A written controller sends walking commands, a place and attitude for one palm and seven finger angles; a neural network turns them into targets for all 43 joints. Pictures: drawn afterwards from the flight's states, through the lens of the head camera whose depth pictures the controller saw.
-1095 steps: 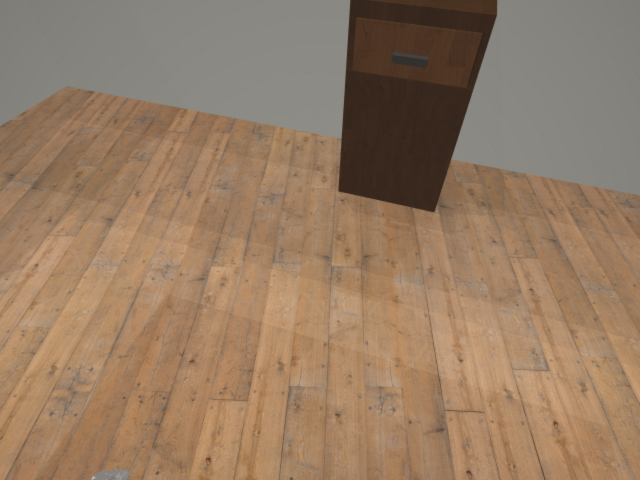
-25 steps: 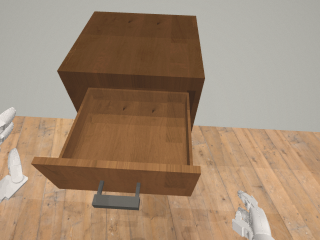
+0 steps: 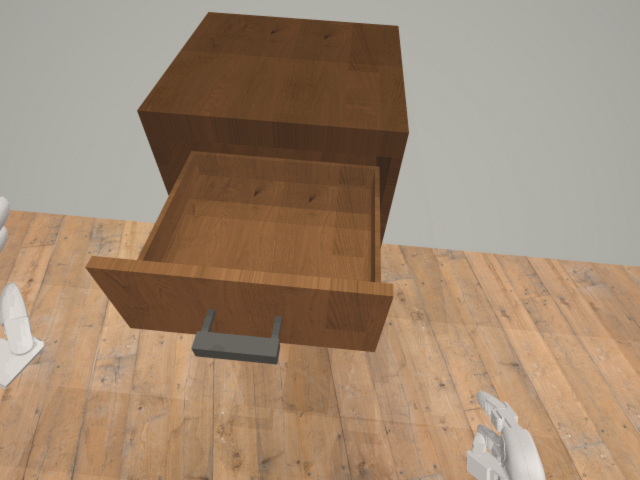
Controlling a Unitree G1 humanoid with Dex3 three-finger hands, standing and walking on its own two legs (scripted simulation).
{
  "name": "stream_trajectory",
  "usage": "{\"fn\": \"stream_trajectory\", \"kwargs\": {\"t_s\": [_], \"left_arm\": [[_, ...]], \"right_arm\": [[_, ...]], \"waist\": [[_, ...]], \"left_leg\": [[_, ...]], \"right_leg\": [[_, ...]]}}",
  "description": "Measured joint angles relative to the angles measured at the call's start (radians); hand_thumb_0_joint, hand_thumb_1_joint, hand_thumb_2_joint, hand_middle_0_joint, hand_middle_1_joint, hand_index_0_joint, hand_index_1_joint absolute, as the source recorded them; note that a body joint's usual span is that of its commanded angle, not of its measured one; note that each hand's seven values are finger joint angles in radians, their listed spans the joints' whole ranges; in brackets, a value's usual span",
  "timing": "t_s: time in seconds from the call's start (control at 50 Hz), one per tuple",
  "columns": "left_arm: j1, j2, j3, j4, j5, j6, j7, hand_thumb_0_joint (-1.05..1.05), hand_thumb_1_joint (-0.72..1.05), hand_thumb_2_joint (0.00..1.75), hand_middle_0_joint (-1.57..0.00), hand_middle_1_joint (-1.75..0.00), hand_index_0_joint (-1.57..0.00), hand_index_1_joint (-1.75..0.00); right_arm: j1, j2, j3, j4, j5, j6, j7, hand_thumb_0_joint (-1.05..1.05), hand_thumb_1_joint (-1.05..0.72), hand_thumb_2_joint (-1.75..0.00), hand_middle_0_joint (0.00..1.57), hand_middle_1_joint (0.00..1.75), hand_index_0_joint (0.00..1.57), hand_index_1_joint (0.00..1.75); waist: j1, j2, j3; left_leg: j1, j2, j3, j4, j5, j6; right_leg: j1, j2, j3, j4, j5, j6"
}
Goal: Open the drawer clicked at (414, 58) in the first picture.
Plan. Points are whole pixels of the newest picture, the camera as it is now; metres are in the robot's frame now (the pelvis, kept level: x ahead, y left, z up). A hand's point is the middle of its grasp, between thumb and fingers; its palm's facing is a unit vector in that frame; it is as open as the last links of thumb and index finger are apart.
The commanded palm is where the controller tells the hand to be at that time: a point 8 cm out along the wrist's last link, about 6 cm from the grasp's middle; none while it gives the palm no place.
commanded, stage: step back with the hand held close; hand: left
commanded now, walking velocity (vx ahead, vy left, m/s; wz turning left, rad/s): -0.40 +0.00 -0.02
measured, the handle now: (240, 333) +0.32 +0.14 -0.06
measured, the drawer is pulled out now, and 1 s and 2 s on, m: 0.29 0.29 0.29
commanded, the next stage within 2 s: stop stepping back and stand still in 0.26 s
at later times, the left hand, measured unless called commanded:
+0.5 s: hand out of the picture +0.08 +0.23 +0.18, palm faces +0.39 -0.81 -0.44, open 7.4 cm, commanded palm +0.03 +0.27 +0.19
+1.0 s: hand out of the picture +0.05 +0.21 +0.18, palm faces +0.31 -0.83 -0.47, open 7.4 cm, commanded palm -0.01 +0.26 +0.19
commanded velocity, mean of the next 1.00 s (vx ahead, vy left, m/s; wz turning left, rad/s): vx -0.05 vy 0.02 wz -0.01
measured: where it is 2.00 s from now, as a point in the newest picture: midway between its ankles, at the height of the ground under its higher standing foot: outside the picture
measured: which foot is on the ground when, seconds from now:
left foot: down 0.00-0.06, up 0.08-0.26, down 0.28-0.56, up 0.58-0.76, down 0.78-1.00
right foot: down 0.00-0.30, up 0.32-0.52, down 0.54-1.00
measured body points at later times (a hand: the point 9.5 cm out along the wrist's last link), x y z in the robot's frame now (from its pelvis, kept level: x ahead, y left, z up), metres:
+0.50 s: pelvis -0.11 -0.01 +0.01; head -0.08 +0.00 +0.46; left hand +0.05 +0.27 +0.20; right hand +0.06 -0.23 -0.08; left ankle -0.07 +0.13 -0.72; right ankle -0.13 -0.11 -0.70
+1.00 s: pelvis -0.15 -0.02 +0.02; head -0.13 +0.00 +0.47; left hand +0.03 +0.26 +0.20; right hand +0.00 -0.26 -0.06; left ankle -0.14 +0.08 -0.72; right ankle -0.14 -0.12 -0.72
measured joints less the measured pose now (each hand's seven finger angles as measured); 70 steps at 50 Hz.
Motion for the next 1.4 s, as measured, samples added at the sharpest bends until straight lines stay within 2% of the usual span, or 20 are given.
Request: {"fn": "stream_trajectory", "kwargs": {"t_s": [0.08,0.14,0.18,0.22,0.28,0.32,0.4,0.44,0.52,0.56,0.6,0.66,0.8,0.86,0.94,1.16,1.2,1.26,1.32,1.4], "left_arm": [[-0.04,-0.04,-0.036,0.003,-0.006,-0.004,-0.011,0.01,0.89,0.9,-0.21,-0.3,-0.21,-0.3],[-0.042,-0.052,-0.082,0.002,-0.004,0.007,-0.019,0.01,0.89,0.9,-0.21,-0.3,-0.21,-0.3],[-0.017,-0.05,-0.085,0.0,0.0,0.012,-0.02,0.01,0.89,0.9,-0.21,-0.31,-0.22,-0.3],[0.009,-0.037,-0.073,-0.003,0.004,0.017,-0.017,0.01,0.89,0.9,-0.21,-0.31,-0.22,-0.3],[0.025,-0.014,-0.056,-0.024,0.003,0.017,-0.011,0.01,0.89,0.9,-0.21,-0.31,-0.22,-0.3],[-0.006,0.007,-0.045,-0.023,0.007,0.005,-0.007,0.01,0.89,0.9,-0.21,-0.31,-0.22,-0.3],[-0.007,-0.009,-0.015,-0.014,-0.006,0.01,0.005,0.01,0.89,0.9,-0.21,-0.31,-0.22,-0.3],[0.009,-0.033,-0.015,-0.024,-0.013,0.016,0.009,0.01,0.89,0.9,-0.21,-0.3,-0.22,-0.3],[0.015,-0.048,-0.031,-0.038,-0.009,0.025,0.004,0.01,0.89,0.9,-0.21,-0.3,-0.21,-0.3],[-0.018,-0.045,-0.04,-0.022,0.002,0.02,-0.004,0.01,0.89,0.9,-0.21,-0.3,-0.21,-0.3],[-0.052,-0.051,-0.064,0.004,0.001,0.025,-0.013,0.01,0.89,0.9,-0.21,-0.3,-0.21,-0.3],[-0.029,-0.06,-0.074,0.028,-0.003,0.026,-0.017,0.01,0.89,0.9,-0.21,-0.31,-0.22,-0.3],[0.046,-0.028,-0.074,0.006,0.013,0.017,-0.006,0.01,0.89,0.9,-0.21,-0.31,-0.22,-0.3],[0.045,-0.008,-0.063,0.004,0.014,0.015,-0.009,0.01,0.89,0.9,-0.21,-0.31,-0.22,-0.3],[0.042,0.003,-0.048,0.003,0.013,0.012,-0.009,0.01,0.89,0.9,-0.21,-0.31,-0.22,-0.3],[0.012,-0.064,-0.092,0.043,0.001,0.018,-0.013,0.01,0.89,0.9,-0.21,-0.3,-0.22,-0.3],[-0.077,-0.055,-0.148,0.199,0.048,0.021,-0.051,0.0,0.89,0.9,-0.21,-0.3,-0.21,-0.3],[-0.252,-0.096,-0.261,0.609,0.074,0.148,-0.108,0.0,0.9,0.9,-0.2,-0.3,-0.21,-0.3],[-0.354,-0.157,-0.335,1.008,0.082,0.259,-0.129,0.0,0.9,0.9,-0.19,-0.3,-0.2,-0.3],[-0.367,-0.232,-0.416,1.344,0.078,0.308,-0.145,0.01,0.91,0.9,-0.19,-0.3,-0.2,-0.29]], "right_arm": [[-0.04,0.006,0.006,0.009,0.008,-0.001,0.015,0.01,-0.9,-0.9,0.2,0.3,0.2,0.3],[-0.049,0.009,0.0,0.025,0.006,0.03,0.025,0.01,-0.9,-0.9,0.2,0.3,0.2,0.3],[-0.049,0.013,0.008,0.029,0.002,0.053,0.019,0.01,-0.9,-0.9,0.2,0.3,0.2,0.3],[-0.041,0.016,0.02,0.023,-0.002,0.067,0.009,0.01,-0.9,-0.9,0.2,0.3,0.2,0.3],[-0.022,-0.005,0.024,0.003,-0.007,0.06,0.0,0.01,-0.9,-0.9,0.21,0.3,0.2,0.3],[-0.027,-0.005,0.006,0.013,-0.007,0.044,0.0,0.01,-0.9,-0.9,0.2,0.3,0.2,0.3],[-0.023,0.027,-0.009,0.038,-0.019,0.01,0.012,0.01,-0.9,-0.9,0.2,0.3,0.2,0.3],[-0.017,0.039,-0.006,0.042,-0.014,-0.004,0.022,0.01,-0.9,-0.9,0.2,0.3,0.2,0.3],[-0.003,0.04,0.028,0.023,-0.002,-0.016,0.029,0.01,-0.9,-0.9,0.2,0.3,0.2,0.3],[-0.014,0.031,0.041,0.028,0.003,-0.011,0.027,0.01,-0.9,-0.9,0.21,0.3,0.2,0.3],[-0.015,0.024,0.04,0.048,0.01,0.008,0.026,0.01,-0.9,-0.89,0.21,0.3,0.2,0.3],[0.008,0.014,0.039,0.061,0.011,0.037,0.026,0.01,-0.9,-0.89,0.21,0.3,0.2,0.3],[0.057,-0.039,0.006,0.054,0.01,0.007,0.0,0.01,-0.9,-0.9,0.21,0.3,0.2,0.3],[0.051,-0.036,-0.002,0.054,0.008,-0.001,-0.004,0.01,-0.9,-0.9,0.2,0.3,0.2,0.3],[0.039,-0.023,0.004,0.041,0.005,-0.02,-0.002,0.01,-0.9,-0.9,0.2,0.3,0.2,0.3],[-0.009,0.023,0.049,0.036,0.006,-0.005,0.012,0.01,-0.9,-0.9,0.2,0.3,0.2,0.3],[-0.025,0.004,0.035,0.087,0.001,-0.028,0.047,0.01,-0.9,-0.9,0.21,0.3,0.2,0.3],[-0.064,-0.028,0.029,0.176,-0.013,0.027,0.066,0.01,-0.9,-0.9,0.21,0.3,0.2,0.3],[-0.071,-0.025,0.038,0.229,-0.023,0.078,0.067,0.01,-0.9,-0.89,0.21,0.3,0.2,0.3],[-0.032,-0.001,0.05,0.284,-0.025,0.106,0.059,0.01,-0.91,-0.89,0.2,0.3,0.2,0.3]], "waist": [[0.0,0.031,0.027],[-0.009,0.013,0.023],[-0.013,-0.011,0.016],[-0.014,-0.032,0.006],[-0.025,-0.019,-0.005],[-0.021,-0.026,0.022],[-0.016,-0.013,0.024],[-0.006,-0.001,0.02],[0.008,0.017,0.014],[0.009,0.04,0.031],[-0.004,0.051,0.038],[-0.022,0.022,0.013],[-0.054,0.013,-0.014],[-0.043,-0.019,-0.001],[-0.045,-0.006,0.002],[-0.005,0.034,0.003],[0.008,0.051,-0.014],[0.02,0.083,-0.036],[0.004,0.074,-0.026],[-0.017,0.023,0.018]], "left_leg": [[-0.048,0.02,-0.018,0.05,-0.028,0.0],[-0.113,-0.03,-0.036,0.278,-0.168,0.004],[-0.101,-0.046,-0.022,0.325,-0.199,0.004],[-0.043,-0.047,-0.005,0.231,-0.212,0.01],[0.078,-0.021,0.009,-0.064,-0.103,0.032],[0.064,-0.02,0.01,-0.077,0.016,0.027],[0.047,0.006,0.007,-0.068,0.019,0.015],[0.047,0.028,0.016,-0.077,0.031,0.009],[0.006,0.056,0.035,-0.035,0.032,-0.008],[-0.029,0.074,0.021,0.031,-0.017,-0.004],[-0.057,0.045,-0.018,0.135,-0.096,0.011],[-0.063,-0.018,-0.011,0.264,-0.123,0.021],[0.134,-0.024,0.02,-0.155,0.018,0.066],[0.142,-0.041,0.036,-0.156,0.028,0.062],[0.134,-0.04,0.024,-0.14,0.02,0.06],[0.139,-0.02,0.018,-0.149,0.025,0.054],[0.104,-0.027,0.012,-0.121,0.021,0.057],[0.073,-0.041,0.013,-0.073,0.002,0.065],[0.085,-0.047,0.023,-0.064,-0.006,0.068],[0.132,-0.042,0.035,-0.102,0.008,0.065]], "right_leg": [[-0.026,0.024,-0.017,-0.01,0.064,-0.045],[-0.032,0.0,-0.018,-0.047,0.096,-0.047],[-0.029,-0.015,-0.007,-0.089,0.132,-0.042],[-0.029,-0.022,0.003,-0.132,0.169,-0.038],[-0.051,-0.014,-0.016,-0.153,0.203,-0.027],[-0.084,-0.012,-0.009,-0.077,0.119,0.0],[-0.131,0.038,0.012,0.283,-0.108,0.023],[-0.092,0.041,-0.002,0.313,-0.133,0.03],[0.092,-0.003,-0.026,0.02,-0.08,0.034],[0.132,0.008,-0.038,-0.067,-0.032,0.007],[0.136,0.016,-0.051,-0.07,-0.024,-0.024],[0.148,0.0,-0.034,-0.12,0.008,-0.036],[0.151,0.013,-0.042,-0.179,0.052,-0.021],[0.151,-0.005,-0.028,-0.169,0.048,-0.013],[0.158,-0.009,-0.046,-0.178,0.059,-0.01],[0.189,0.014,-0.051,-0.245,0.093,-0.017],[0.153,0.004,-0.059,-0.207,0.081,-0.014],[0.114,-0.012,-0.059,-0.138,0.048,-0.009],[0.113,-0.019,-0.049,-0.107,0.032,-0.008],[0.15,-0.012,-0.036,-0.134,0.046,-0.011]]}}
